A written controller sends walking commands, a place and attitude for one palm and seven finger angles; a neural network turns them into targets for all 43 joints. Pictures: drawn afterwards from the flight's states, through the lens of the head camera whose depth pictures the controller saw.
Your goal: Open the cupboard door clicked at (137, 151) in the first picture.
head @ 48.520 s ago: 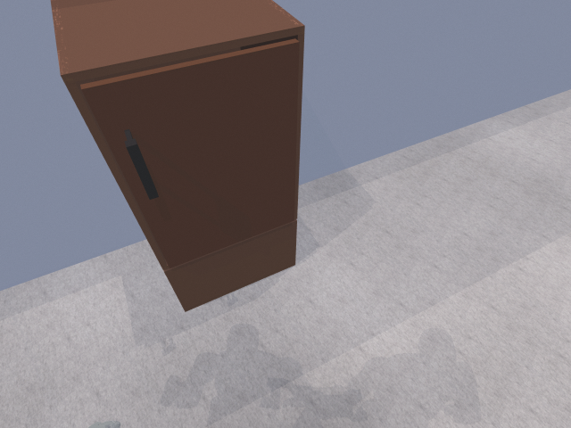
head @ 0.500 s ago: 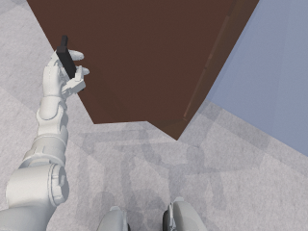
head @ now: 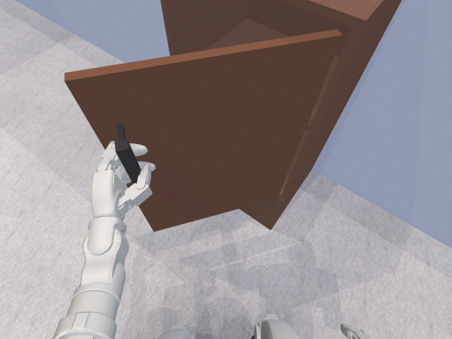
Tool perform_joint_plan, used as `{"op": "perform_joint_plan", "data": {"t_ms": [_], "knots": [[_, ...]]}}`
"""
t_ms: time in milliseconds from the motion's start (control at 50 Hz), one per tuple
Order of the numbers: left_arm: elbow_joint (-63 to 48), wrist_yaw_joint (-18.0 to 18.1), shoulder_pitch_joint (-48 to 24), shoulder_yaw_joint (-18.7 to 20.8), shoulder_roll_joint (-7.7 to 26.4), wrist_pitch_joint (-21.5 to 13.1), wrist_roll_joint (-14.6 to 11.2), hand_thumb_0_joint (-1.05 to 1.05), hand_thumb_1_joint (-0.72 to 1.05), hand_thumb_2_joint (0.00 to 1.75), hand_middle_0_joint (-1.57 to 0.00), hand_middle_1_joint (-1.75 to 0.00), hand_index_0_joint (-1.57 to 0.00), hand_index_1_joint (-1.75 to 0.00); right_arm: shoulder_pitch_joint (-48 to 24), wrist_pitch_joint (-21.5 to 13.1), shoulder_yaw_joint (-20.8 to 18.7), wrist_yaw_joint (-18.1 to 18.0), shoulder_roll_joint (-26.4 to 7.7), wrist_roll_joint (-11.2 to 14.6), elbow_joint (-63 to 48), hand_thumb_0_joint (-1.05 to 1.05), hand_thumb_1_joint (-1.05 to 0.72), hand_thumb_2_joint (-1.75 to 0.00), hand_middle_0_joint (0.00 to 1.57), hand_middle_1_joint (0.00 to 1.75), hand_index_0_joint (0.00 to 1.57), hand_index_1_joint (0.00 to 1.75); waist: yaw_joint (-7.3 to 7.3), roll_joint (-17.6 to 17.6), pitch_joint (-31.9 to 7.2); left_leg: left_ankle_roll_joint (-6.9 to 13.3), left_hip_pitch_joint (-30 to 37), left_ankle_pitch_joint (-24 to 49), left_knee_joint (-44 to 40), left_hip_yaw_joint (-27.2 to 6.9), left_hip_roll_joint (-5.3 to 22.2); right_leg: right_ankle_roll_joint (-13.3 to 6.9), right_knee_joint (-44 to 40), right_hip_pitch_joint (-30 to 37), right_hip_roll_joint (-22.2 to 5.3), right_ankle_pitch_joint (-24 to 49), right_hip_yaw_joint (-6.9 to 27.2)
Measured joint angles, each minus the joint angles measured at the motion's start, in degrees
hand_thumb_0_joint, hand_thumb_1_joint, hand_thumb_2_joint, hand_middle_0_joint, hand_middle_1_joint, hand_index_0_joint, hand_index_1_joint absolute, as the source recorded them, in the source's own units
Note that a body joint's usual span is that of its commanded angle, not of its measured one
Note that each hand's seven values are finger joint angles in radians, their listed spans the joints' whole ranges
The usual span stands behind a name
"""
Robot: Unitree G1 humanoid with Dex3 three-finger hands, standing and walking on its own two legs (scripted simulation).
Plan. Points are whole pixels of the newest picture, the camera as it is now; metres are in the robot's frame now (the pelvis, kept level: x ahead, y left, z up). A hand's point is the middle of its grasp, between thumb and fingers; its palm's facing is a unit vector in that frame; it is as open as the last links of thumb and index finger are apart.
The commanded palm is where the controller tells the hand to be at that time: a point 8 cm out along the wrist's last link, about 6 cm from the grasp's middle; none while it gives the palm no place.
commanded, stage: pull the door open along its arc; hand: left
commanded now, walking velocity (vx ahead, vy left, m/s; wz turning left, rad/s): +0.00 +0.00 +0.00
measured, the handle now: (132, 161) +0.42 +0.17 +0.04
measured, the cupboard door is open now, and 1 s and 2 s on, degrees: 53 77 78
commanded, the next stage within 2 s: open thumb and fingers to let go in 0.64 s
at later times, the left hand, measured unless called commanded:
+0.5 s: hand (186, 240) +0.27 +0.07 +0.04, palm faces +0.40 -0.91 -0.02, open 5.8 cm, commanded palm +0.20 +0.09 +0.04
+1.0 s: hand (194, 256) +0.25 +0.05 +0.04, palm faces +0.46 -0.89 -0.04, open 7.3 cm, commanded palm +0.19 +0.08 +0.04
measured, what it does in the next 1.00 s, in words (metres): shifts its weight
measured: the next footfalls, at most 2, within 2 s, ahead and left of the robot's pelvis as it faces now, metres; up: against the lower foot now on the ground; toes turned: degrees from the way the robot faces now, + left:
none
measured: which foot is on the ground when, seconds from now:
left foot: down 0.00-1.00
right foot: down 0.00-1.00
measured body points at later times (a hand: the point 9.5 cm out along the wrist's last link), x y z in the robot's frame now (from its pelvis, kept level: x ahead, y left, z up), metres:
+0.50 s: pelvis +0.01 -0.03 +0.00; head +0.05 -0.04 +0.45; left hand +0.24 +0.11 +0.05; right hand +0.20 -0.22 -0.10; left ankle -0.02 +0.11 -0.68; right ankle +0.02 -0.12 -0.68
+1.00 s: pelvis -0.01 -0.06 -0.01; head +0.04 -0.08 +0.44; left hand +0.22 +0.10 +0.05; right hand +0.20 -0.25 -0.10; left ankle -0.02 +0.11 -0.68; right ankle +0.02 -0.12 -0.68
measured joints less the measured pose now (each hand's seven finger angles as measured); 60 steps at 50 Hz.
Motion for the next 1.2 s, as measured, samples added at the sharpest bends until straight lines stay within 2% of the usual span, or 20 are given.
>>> {"op": "perform_joint_plan", "data": {"t_ms": [60,180,220,280,320,400,620,720,880,1020,1200], "knots": [[-5.9,9.3,4.9,-3.5,-5.5,0.1,2.5,0.01,0.71,0.74,-0.38,-1.35,-0.38,-1.35,-2.2,-0.9,-0.2,0.6,0.6,-1.2,-0.3,0.00,-0.91,-0.90,0.20,0.30,0.20,0.30,1.11,-0.2,-0.1,0.0,0.8,-0.1,-0.1,-0.2,-0.4,0.0,0.3,0.8,-0.4,-0.4,-0.2],[-12.4,26.8,11.0,-11.7,-12.4,1.5,11.2,0.01,0.72,0.76,-0.38,-1.34,-0.38,-1.33,-7.0,-1.7,-0.1,1.5,2.5,-3.5,-1.0,0.00,-0.91,-0.90,0.20,0.30,0.20,0.30,3.11,-0.4,-0.3,-0.4,1.1,-0.7,1.2,-1.2,-0.9,-0.3,2.1,1.4,-1.1,-1.8,-1.1],[-13.2,30.5,12.0,-13.8,-13.6,2.3,13.5,0.01,0.73,0.77,-0.37,-1.33,-0.37,-1.34,-8.2,-1.8,0.1,1.4,3.1,-4.0,-0.9,0.00,-0.91,-0.90,0.20,0.30,0.20,0.30,3.65,-0.5,-0.4,-0.6,1.3,-0.8,1.5,-1.7,-1.0,-0.5,2.6,1.7,-1.2,-2.2,-1.5],[-14.1,33.7,13.5,-16.2,-14.6,3.7,15.7,0.01,0.74,0.79,-0.36,-1.33,-0.37,-1.34,-9.5,-1.9,0.6,0.8,4.0,-4.5,-0.8,0.00,-0.91,-0.90,0.20,0.30,0.20,0.30,4.22,-0.4,-0.4,-1.0,1.8,-0.7,1.6,-2.4,-1.1,-0.9,2.9,2.5,-1.4,-2.6,-2.2],[-15.0,34.4,14.8,-17.4,-14.8,4.6,16.4,0.00,0.74,0.79,-0.36,-1.33,-0.37,-1.34,-9.8,-2.0,0.8,0.5,4.4,-4.6,-0.8,0.00,-0.91,-0.90,0.20,0.30,0.20,0.30,4.46,-0.3,-0.4,-1.2,2.3,-0.7,1.5,-2.8,-1.1,-1.2,2.8,3.1,-1.3,-2.8,-2.6],[-18.3,34.1,19.1,-20.1,-14.2,5.9,16.0,0.01,0.74,0.78,-0.34,-1.32,-0.37,-1.34,-9.6,-2.5,1.3,0.1,4.9,-4.6,-1.0,0.00,-0.91,-0.90,0.20,0.30,0.20,0.30,4.43,0.0,-0.4,-1.7,3.7,-0.5,0.8,-3.4,-1.0,-1.7,2.4,4.6,-1.2,-3.0,-3.2],[-30.2,30.5,33.6,-27.1,-10.6,8.4,15.9,0.01,0.70,0.75,-0.33,-1.32,-0.38,-1.35,-7.7,-4.5,1.5,0.2,3.8,-4.1,-1.8,0.01,-0.90,-0.90,0.20,0.30,0.20,0.30,2.88,0.8,-0.5,-3.1,5.7,-0.8,0.4,-4.5,-0.3,-2.9,2.7,6.5,-0.6,-4.1,-4.3],[-32.3,29.8,36.0,-27.5,-10.1,9.1,15.4,0.01,0.69,0.75,-0.34,-1.31,-0.40,-1.35,-7.9,-5.5,1.5,0.0,3.4,-4.1,-1.9,0.01,-0.90,-0.90,0.20,0.30,0.20,0.30,2.57,1.0,-0.9,-3.6,5.7,-1.0,0.9,-4.9,-0.1,-3.5,3.7,6.4,-0.4,-4.8,-4.6],[-28.2,32.3,30.1,-24.0,-12.3,8.7,15.3,0.00,0.64,0.77,-0.37,-1.32,-0.40,-1.34,-8.8,-6.3,0.9,-1.1,2.8,-4.5,-0.7,0.01,-0.91,-0.90,0.20,0.30,0.20,0.30,3.90,0.7,-0.7,-4.1,3.7,-0.5,2.0,-5.8,-0.6,-4.2,5.6,4.4,-0.9,-5.1,-5.2],[-28.5,32.2,30.3,-23.2,-12.5,7.6,15.2,0.01,0.40,0.68,-0.35,-1.28,-0.37,-1.31,-7.9,-6.8,0.9,-1.3,2.5,-4.6,-0.8,0.01,-0.90,-0.90,0.20,0.30,0.20,0.30,3.88,0.8,-0.3,-3.7,3.0,0.4,1.7,-6.2,-0.9,-4.5,5.5,3.8,-1.1,-4.5,-5.5],[-27.8,32.1,29.4,-23.4,-12.5,7.0,15.0,0.01,-0.12,0.46,-0.32,-1.23,-0.33,-1.24,-7.2,-6.9,0.6,-1.7,2.3,-4.4,-0.2,0.01,-0.90,-0.90,0.20,0.30,0.20,0.30,3.81,0.9,0.0,-3.7,2.0,0.5,2.6,-5.9,-1.1,-4.2,6.0,2.8,-1.2,-4.0,-5.1]]}}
